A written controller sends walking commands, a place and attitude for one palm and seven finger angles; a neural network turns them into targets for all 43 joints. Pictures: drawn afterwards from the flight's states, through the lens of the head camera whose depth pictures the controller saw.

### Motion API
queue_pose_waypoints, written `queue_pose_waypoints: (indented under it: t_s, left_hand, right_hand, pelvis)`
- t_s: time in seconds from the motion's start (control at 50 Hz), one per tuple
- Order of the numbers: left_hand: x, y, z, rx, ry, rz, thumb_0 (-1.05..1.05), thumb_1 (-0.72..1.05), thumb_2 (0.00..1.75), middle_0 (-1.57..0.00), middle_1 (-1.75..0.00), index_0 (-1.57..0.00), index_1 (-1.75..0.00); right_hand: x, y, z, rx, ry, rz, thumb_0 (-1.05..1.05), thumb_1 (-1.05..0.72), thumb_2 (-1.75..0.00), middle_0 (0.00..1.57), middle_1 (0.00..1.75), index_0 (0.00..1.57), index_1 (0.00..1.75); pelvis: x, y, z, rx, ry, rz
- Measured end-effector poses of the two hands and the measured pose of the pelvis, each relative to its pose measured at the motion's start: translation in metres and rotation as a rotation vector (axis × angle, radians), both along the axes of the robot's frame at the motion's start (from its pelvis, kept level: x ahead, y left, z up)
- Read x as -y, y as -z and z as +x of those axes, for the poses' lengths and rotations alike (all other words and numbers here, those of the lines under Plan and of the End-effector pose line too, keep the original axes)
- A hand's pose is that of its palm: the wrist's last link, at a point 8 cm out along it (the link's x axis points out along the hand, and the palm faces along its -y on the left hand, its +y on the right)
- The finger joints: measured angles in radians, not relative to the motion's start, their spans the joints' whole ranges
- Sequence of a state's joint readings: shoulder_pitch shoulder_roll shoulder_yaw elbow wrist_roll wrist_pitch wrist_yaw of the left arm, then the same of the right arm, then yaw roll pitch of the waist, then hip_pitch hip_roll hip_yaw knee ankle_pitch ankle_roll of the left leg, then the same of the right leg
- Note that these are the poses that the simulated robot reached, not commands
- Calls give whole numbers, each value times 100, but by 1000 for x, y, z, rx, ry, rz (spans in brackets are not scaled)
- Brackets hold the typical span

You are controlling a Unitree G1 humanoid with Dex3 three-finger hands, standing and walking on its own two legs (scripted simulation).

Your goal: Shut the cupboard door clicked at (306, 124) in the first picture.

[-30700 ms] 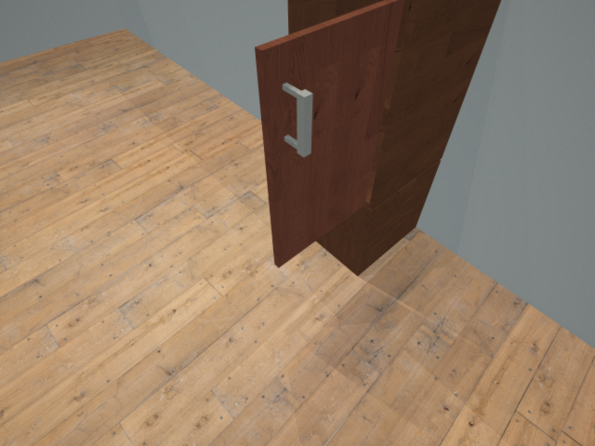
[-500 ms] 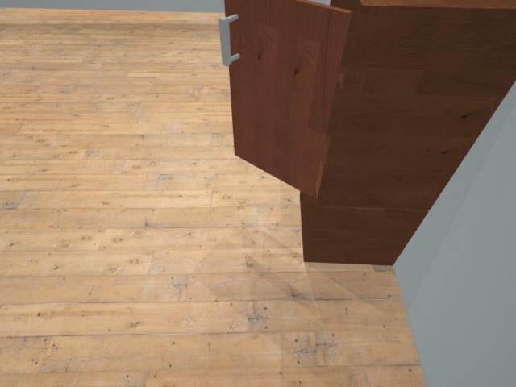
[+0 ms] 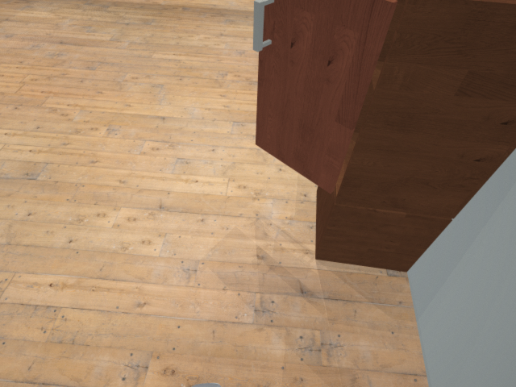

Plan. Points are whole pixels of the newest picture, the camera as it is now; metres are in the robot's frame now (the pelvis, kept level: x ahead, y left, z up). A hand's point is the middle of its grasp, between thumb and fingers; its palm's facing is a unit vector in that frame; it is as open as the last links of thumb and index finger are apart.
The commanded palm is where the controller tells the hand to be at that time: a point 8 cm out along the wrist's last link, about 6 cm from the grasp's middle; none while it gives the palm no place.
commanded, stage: walk to a spot facing it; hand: left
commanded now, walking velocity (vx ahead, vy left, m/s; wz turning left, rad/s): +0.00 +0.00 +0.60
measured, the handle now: (263, 24) +0.95 +0.02 +0.13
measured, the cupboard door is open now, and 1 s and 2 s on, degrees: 54 54 54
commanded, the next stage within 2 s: none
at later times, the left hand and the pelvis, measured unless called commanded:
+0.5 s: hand out of the picture +0.00 +0.21 -0.14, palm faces +0.30 -0.89 -0.33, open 7.4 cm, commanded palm none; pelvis -0.02 -0.03 +0.01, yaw +18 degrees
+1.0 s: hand out of the picture -0.06 +0.21 -0.15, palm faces +0.60 -0.75 -0.27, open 7.4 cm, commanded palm none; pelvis +0.01 -0.01 +0.01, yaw +38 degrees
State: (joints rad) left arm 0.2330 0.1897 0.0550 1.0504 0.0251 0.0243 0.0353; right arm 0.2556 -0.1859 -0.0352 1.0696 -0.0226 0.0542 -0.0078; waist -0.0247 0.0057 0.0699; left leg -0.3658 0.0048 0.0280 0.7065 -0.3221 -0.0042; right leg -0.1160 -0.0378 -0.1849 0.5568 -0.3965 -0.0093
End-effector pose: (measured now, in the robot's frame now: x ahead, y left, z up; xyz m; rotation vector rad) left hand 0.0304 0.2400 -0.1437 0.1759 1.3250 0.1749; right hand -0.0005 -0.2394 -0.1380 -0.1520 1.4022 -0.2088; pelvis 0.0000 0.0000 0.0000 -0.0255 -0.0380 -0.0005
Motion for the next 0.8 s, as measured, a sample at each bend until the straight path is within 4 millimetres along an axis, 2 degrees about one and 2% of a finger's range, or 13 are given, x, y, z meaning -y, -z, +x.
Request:
queue_pose_waypoints:
  t_s: [0.06, 0.1, 0.24, 0.38, 0.44, 0.48, 0.58, 0.66, 0.8]
  left_hand:
    - [-10, 13, -1, 18, -42, -11, 0, 90, 90, -21, -30, -21, -30]
    - [-17, 14, -3, 16, -61, -7, 0, 90, 90, -21, -30, -21, -30]
    - [-33, -13, 0, 73, -98, 28, 1, 90, 90, -20, -30, -20, -30]
    - [-31, -33, -6, 147, -162, 77, 0, 90, 90, -20, -30, -20, -30]
    - [-23, -36, -23, 162, -204, 106, 0, 90, 90, -20, -30, -20, -30]
    - [-17, -36, -41, 144, -233, 131, 0, 90, 90, -20, -30, -20, -30]
    - [2, -38, -82, 54, -323, 127, 0, 90, 90, -20, -30, -20, -30]
    - [13, -32, -104, 39, -384, 98, 1, 90, 90, -21, -30, -21, -30]
    - [14, -1, -155, -1, -527, 44, 0, 90, 90, -21, -30, -21, -30]
  right_hand:
    - [-6, 4, 10, -1, -41, -10, 0, -91, -90, 20, 30, 20, 30]
    - [-10, 4, 18, 14, -73, -17, 0, -91, -90, 20, 30, 20, 30]
    - [-12, -11, 40, 52, -166, -20, 0, -91, -90, 20, 30, 21, 30]
    - [9, -17, 68, 74, -257, -24, 0, -90, -90, 20, 30, 21, 30]
    - [23, -12, 85, 83, -293, -21, 0, -90, -90, 20, 30, 21, 30]
    - [31, -8, 99, 96, -312, -20, 0, -90, -90, 20, 30, 21, 30]
    - [32, -15, 129, 122, -386, -10, 0, -91, -90, 20, 30, 20, 30]
    - [14, -17, 151, 123, -476, 6, 0, -91, -90, 19, 30, 20, 30]
    - [-45, -8, 195, 200, -666, 12, 0, -91, -90, 19, 30, 20, 30]
  pelvis:
    - [-8, 10, 1, 4, -48, 4]
    - [-12, 11, -2, -4, -61, 10]
    - [-13, -6, -14, -55, -132, -6]
    - [7, -12, -21, -79, -233, -25]
    - [21, -8, -21, -89, -280, -9]
    - [29, -4, -22, -93, -299, 16]
    - [33, -11, -18, -76, -376, 33]
    - [33, -11, -17, -71, -447, 58]
    - [15, 10, -20, -69, -555, 37]
